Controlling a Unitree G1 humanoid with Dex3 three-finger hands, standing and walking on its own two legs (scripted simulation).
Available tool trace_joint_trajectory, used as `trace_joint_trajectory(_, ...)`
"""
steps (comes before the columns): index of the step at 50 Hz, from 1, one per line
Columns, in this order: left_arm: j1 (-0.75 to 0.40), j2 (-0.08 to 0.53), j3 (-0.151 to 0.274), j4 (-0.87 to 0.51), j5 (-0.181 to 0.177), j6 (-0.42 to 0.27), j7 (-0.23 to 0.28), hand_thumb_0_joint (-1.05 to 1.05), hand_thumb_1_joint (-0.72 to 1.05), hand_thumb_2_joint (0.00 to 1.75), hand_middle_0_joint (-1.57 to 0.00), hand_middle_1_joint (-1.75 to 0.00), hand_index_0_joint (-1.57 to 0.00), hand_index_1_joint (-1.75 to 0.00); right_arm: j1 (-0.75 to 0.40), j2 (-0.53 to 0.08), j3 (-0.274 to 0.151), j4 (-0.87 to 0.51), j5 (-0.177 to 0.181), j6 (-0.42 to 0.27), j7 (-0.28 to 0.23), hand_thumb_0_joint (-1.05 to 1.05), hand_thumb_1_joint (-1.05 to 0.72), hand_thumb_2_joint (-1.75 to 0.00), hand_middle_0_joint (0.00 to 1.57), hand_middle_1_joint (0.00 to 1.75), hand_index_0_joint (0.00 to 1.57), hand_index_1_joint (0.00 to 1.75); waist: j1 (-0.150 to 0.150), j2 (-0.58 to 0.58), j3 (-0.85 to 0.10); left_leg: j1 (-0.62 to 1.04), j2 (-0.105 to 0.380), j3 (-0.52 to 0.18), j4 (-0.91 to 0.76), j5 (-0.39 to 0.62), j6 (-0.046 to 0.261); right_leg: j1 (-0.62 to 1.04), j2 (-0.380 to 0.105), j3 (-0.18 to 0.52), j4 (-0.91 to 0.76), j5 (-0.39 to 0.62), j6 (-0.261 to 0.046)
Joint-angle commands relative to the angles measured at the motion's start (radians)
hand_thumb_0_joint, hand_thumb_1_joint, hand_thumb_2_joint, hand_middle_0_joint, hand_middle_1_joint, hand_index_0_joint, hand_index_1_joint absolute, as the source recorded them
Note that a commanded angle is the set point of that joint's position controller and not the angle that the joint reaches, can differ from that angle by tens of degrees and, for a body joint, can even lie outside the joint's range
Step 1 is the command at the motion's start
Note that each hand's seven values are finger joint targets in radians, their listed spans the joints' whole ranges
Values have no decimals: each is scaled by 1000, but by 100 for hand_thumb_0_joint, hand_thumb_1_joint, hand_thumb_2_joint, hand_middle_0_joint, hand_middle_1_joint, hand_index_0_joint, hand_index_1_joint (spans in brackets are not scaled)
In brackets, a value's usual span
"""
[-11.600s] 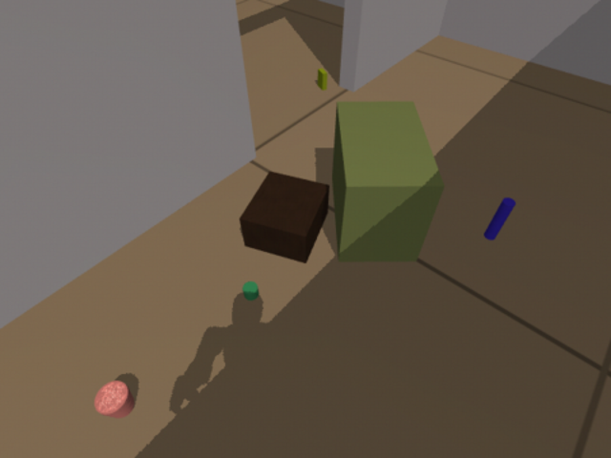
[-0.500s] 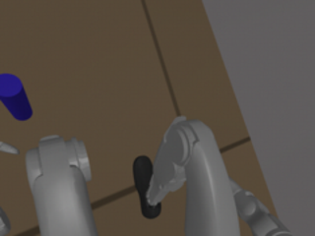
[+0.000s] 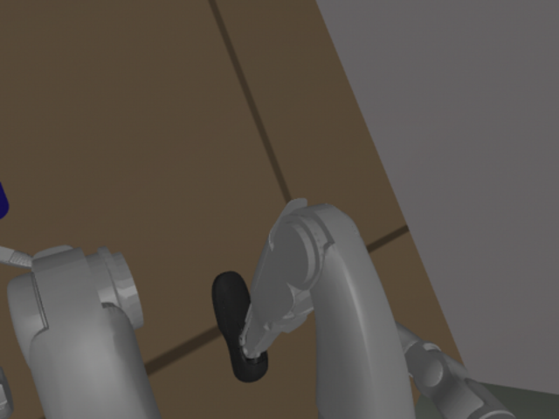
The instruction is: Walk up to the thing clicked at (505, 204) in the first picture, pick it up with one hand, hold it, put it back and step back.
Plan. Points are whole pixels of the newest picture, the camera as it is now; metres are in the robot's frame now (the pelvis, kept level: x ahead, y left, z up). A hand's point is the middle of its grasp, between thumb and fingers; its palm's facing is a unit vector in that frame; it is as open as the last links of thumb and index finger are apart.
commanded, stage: rest palm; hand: left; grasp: from the side
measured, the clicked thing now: out of the picture +0.44 +0.26 -0.18
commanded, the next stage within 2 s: close in 0.14 s
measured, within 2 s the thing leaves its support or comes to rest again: leaves its support in 1.30 s
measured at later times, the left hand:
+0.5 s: hand out of the picture +0.42 +0.25 -0.17, palm faces +0.22 -0.98 -0.01, open 13.7 cm
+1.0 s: hand out of the picture +0.44 +0.25 -0.18, palm faces +0.24 -0.97 -0.01, open 6.4 cm
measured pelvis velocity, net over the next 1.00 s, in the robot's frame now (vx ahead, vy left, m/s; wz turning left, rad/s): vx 0.00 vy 0.00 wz -0.03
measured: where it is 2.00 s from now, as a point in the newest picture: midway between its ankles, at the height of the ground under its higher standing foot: (183, 383)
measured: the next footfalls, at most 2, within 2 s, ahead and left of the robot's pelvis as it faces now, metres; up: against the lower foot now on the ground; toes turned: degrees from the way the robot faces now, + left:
none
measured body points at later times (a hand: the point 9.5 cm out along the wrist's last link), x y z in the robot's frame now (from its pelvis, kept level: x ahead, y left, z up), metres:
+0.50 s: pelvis +0.00 +0.00 +0.00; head +0.23 +0.19 +0.34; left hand +0.40 +0.30 -0.17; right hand +0.17 -0.24 -0.03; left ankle +0.09 +0.11 -0.25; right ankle +0.16 -0.12 -0.25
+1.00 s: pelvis +0.00 +0.00 +0.00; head +0.24 +0.19 +0.33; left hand +0.42 +0.30 -0.17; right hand +0.15 -0.24 -0.03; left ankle +0.09 +0.11 -0.25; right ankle +0.16 -0.12 -0.25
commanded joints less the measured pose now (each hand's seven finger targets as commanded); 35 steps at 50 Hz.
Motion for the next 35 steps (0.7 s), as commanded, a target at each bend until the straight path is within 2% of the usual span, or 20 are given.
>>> trace_joint_trajectory(1, -199, 149, -7, -127, 2, -84, 34, 0, -55, 9, -5, -8, -5, -8, 4, -351, -116, -23, -5, 12, -19, 0, -92, -90, 20, 30, 20, 30, -77, 500, -534, 347, 24, 42, -384, 36, -61, 266, 64, -60, -138, 43, -42)
trace_joint_trajectory(4, -190, 139, -21, -133, 9, -91, 52, 0, -53, 9, -4, -8, -4, -7, 6, -353, -110, -19, -15, 18, -16, 0, -92, -91, 20, 30, 20, 30, -85, 519, -561, 382, 27, 33, -379, 81, -68, 287, 65, -66, -127, 83, -41)
trace_joint_trajectory(5, -201, 127, -29, -134, 9, -93, 59, 0, -47, 10, -8, -6, -6, -7, 1, -355, -110, -19, -14, 18, -16, 0, -91, -91, 20, 30, 20, 30, -95, 513, -546, 377, 27, 29, -380, 69, -67, 273, 63, -69, -128, 74, -40)
trace_joint_trajectory(6, -189, 133, -19, -124, 9, -94, 68, 0, -45, 13, -10, -9, -9, -10, 5, -355, -107, -19, -16, 20, -15, 0, -91, -91, 20, 30, 20, 30, -96, 514, -545, 377, 27, 23, -386, 75, -69, 282, 64, -73, -128, 80, -40)
trace_joint_trajectory(7, -200, 144, -28, -119, 14, -95, 77, 0, -44, 15, -11, -11, -10, -12, 10, -354, -101, -18, -18, 24, -14, 0, -91, -91, 20, 30, 20, 30, -98, 506, -546, 363, 24, 29, -377, 66, -64, 293, 68, -72, -134, 75, -39)
trace_joint_trajectory(8, -186, 123, -32, -106, 18, -96, 85, 0, -42, 15, -11, -10, -9, -11, 2, -354, -103, -18, -18, 25, -14, 0, -91, -91, 20, 30, 20, 30, -104, 497, -527, 367, 26, 22, -379, 71, -67, 278, 65, -76, -131, 79, -37)
trace_joint_trajectory(11, -216, 149, -31, -122, 23, -107, 111, 0, -38, 17, -10, -10, -8, -11, 0, -348, -95, -16, -25, 28, -11, 0, -90, -91, 20, 30, 20, 30, -104, 488, -539, 354, 25, 34, -363, 62, -60, 300, 71, -71, -146, 74, -36)
trace_joint_trajectory(12, -211, 140, -36, -111, 25, -109, 118, 0, -35, 18, -11, -11, -10, -12, -3, -347, -92, -18, -27, 29, -10, 0, -90, -90, 20, 30, 20, 30, -108, 481, -533, 351, 24, 31, -361, 62, -60, 301, 72, -73, -148, 74, -35)
trace_joint_trajectory(13, -208, 150, -31, -115, 25, -111, 124, 0, -27, 23, -19, -19, -18, -20, -11, -346, -90, -18, -26, 28, -10, 0, -90, -90, 20, 30, 20, 30, -100, 483, -525, 344, 25, 30, -364, 48, -59, 296, 74, -74, -146, 63, -36)
trace_joint_trajectory(14, -214, 149, -33, -106, 30, -113, 127, 0, -22, 28, -27, -26, -26, -26, -8, -348, -89, -18, -28, 30, -9, 0, -90, -90, 20, 30, 20, 30, -114, 492, -527, 360, 27, 23, -369, 53, -63, 291, 72, -80, -145, 68, -35)
trace_joint_trajectory(15, -206, 158, -32, -116, 35, -115, 130, 0, -18, 32, -30, -28, -28, -29, -7, -347, -88, -15, -30, 33, -9, 0, -90, -90, 20, 30, 20, 30, -102, 500, -535, 373, 30, 23, -372, 60, -64, 294, 73, -76, -141, 74, -36)
trace_joint_trajectory(18, -224, 155, -41, -98, 43, -115, 145, 0, -5, 38, -36, -34, -35, -34, -11, -349, -83, -19, -31, 35, -8, 0, -89, -90, 20, 30, 20, 30, -122, 494, -510, 359, 33, 13, -379, 41, -64, 281, 73, -83, -143, 59, -36)
trace_joint_trajectory(19, -224, 168, -37, -100, 49, -113, 151, 0, -4, 40, -37, -35, -36, -36, -16, -347, -84, -18, -30, 35, -8, 0, -89, -90, 20, 30, 20, 30, -109, 504, -504, 366, 35, 15, -382, 40, -65, 274, 73, -79, -144, 59, -37)
trace_joint_trajectory(21, -225, 168, -37, -90, 50, -114, 159, 0, 5, 46, -43, -40, -41, -41, -10, -348, -79, -19, -35, 40, -6, 0, -89, -90, 20, 30, 20, 30, -119, 501, -523, 368, 34, 11, -375, 53, -65, 293, 76, -84, -143, 72, -35)
trace_joint_trajectory(25, -221, 177, -40, -88, 53, -111, 171, 0, 17, 54, -51, -48, -49, -49, -18, -346, -73, -22, -35, 42, -6, 0, -89, -90, 20, 30, 20, 30, -113, 507, -503, 362, 35, 9, -376, 66, -64, 289, 78, -84, -141, 81, -36)
trace_joint_trajectory(27, -231, 179, -41, -87, 57, -110, 176, 0, 24, 59, -57, -54, -55, -55, -18, -351, -73, -19, -36, 45, -6, 0, -89, -90, 20, 30, 20, 30, -120, 521, -505, 378, 38, 0, -383, 74, -69, 282, 79, -90, -135, 86, -37)
trace_joint_trajectory(28, -225, 159, -47, -80, 56, -109, 176, 0, 26, 63, -58, -56, -56, -57, -19, -351, -72, -22, -38, 45, -5, 0, -88, -90, 20, 30, 20, 30, -127, 508, -509, 387, 39, -4, -381, 85, -69, 286, 78, -91, -134, 98, -36)
trace_joint_trajectory(32, -239, 198, -33, -69, 54, -104, 181, 0, 36, 73, -70, -68, -68, -68, -16, -348, -65, -29, -33, 51, -5, 0, -88, -90, 20, 30, 20, 30, -124, 487, -494, 340, 36, 9, -373, 42, -58, 296, 84, -87, -155, 65, -35)
trace_joint_trajectory(35, -246, 214, -24, -83, 53, -111, 182, 0, 45, 79, -78, -74, -76, -75, -16, -350, -60, -27, -38, 53, -7, 0, -88, -90, 20, 30, 20, 30, -125, 499, -515, 361, 39, 7, -365, 59, -60, 308, 86, -86, -152, 79, -33)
